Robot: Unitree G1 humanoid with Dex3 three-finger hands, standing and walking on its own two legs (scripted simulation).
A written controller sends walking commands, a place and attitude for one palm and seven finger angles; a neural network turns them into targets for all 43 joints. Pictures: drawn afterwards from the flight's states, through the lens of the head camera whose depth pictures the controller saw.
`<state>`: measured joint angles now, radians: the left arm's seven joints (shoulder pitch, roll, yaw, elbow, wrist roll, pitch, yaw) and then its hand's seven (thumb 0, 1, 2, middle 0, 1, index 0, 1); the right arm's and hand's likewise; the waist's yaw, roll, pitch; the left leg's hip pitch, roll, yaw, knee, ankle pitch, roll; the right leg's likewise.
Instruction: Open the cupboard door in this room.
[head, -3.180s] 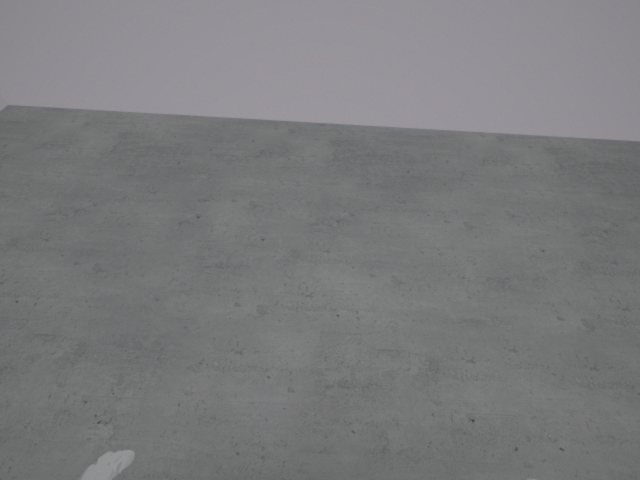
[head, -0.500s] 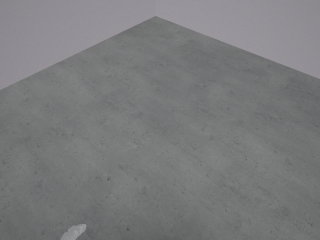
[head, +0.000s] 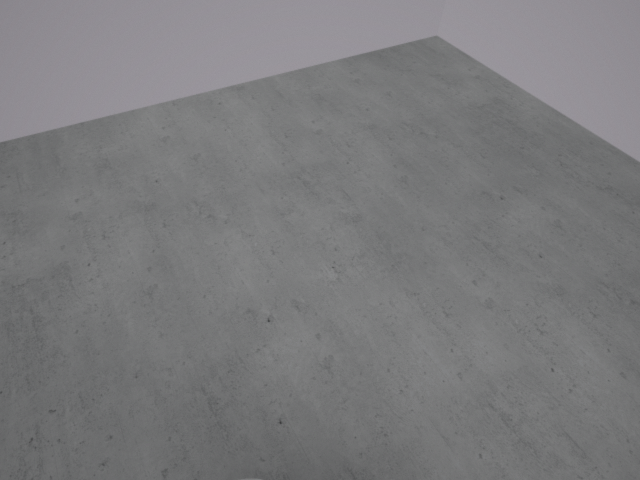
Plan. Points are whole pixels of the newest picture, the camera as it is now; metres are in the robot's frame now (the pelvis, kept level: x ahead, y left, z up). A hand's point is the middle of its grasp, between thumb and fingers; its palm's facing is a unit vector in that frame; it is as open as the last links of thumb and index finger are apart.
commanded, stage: turn or walk to find it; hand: left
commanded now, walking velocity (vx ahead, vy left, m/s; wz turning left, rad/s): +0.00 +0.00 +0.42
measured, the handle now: out of the picture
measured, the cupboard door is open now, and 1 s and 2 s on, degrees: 0 0 0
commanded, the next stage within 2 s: none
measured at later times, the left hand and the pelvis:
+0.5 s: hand out of the picture +0.03 +0.24 -0.15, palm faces +0.19 -0.95 -0.25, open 7.4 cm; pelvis -0.04 +0.03 +0.01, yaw +10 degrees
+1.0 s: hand out of the picture -0.11 +0.20 -0.16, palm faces +0.44 -0.87 -0.23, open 7.4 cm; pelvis -0.08 +0.01 +0.00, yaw +24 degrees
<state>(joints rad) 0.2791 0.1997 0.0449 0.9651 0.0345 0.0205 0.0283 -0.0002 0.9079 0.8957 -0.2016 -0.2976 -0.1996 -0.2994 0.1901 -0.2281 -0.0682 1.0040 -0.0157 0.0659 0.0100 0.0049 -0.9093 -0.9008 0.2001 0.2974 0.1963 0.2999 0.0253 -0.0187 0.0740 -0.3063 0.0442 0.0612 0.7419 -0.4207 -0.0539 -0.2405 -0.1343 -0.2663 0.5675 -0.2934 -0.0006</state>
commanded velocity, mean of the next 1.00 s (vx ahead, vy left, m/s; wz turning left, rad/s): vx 0.00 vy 0.00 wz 0.42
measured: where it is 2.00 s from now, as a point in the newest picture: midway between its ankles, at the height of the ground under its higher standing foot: outside the picture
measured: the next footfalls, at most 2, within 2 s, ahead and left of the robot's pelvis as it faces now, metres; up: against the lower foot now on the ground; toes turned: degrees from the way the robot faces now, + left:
left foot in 0.04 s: +0.03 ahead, +0.12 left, +0.00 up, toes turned +6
right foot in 0.60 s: +0.01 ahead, -0.11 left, +0.00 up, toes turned +10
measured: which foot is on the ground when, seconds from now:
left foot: up 0.00-0.02, down 0.04-0.62, up 0.64-1.00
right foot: down 0.00-0.04, up 0.06-0.58, down 0.60-1.00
